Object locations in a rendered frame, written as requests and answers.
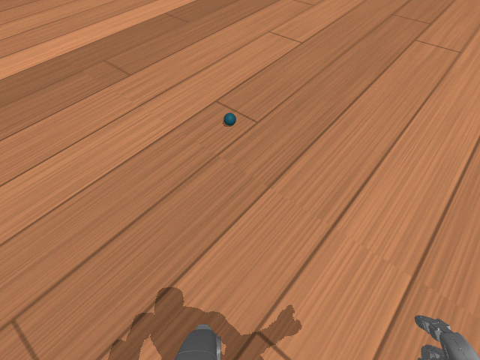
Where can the right robot hand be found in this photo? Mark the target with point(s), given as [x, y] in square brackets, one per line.
[454, 345]

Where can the ball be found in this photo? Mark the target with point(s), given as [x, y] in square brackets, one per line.
[229, 119]

